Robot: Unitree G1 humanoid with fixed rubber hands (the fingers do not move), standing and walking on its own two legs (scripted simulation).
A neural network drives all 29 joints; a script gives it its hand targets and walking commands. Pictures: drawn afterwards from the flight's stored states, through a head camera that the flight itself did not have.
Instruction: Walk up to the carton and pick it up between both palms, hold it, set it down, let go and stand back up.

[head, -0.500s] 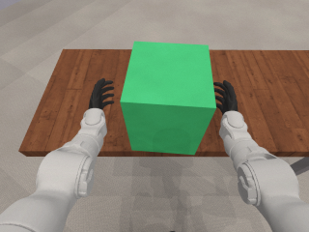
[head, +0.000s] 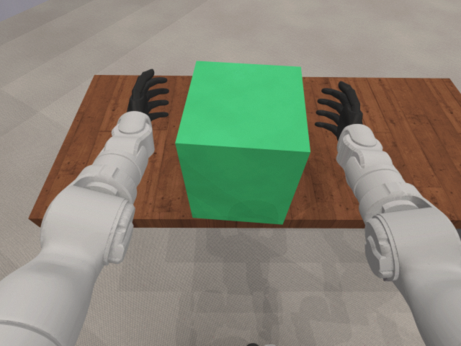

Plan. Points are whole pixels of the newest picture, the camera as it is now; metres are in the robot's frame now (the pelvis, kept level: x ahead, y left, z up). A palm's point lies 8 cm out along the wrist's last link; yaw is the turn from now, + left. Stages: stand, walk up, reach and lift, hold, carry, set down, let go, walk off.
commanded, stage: set down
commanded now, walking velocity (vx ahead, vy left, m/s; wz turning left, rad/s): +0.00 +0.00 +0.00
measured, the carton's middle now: (242, 148) +0.48 -0.04 +0.03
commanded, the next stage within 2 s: none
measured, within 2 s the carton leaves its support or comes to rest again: neither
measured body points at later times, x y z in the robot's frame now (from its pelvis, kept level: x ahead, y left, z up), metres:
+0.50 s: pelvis +0.02 +0.00 +0.02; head +0.04 +0.00 +0.47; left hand +0.49 +0.16 +0.18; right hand +0.46 -0.24 +0.17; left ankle +0.02 +0.14 -0.72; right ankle +0.04 -0.08 -0.72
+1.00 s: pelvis +0.02 +0.01 +0.03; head +0.02 +0.01 +0.48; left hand +0.44 +0.17 +0.15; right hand +0.41 -0.23 +0.13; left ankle +0.02 +0.14 -0.72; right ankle +0.04 -0.08 -0.72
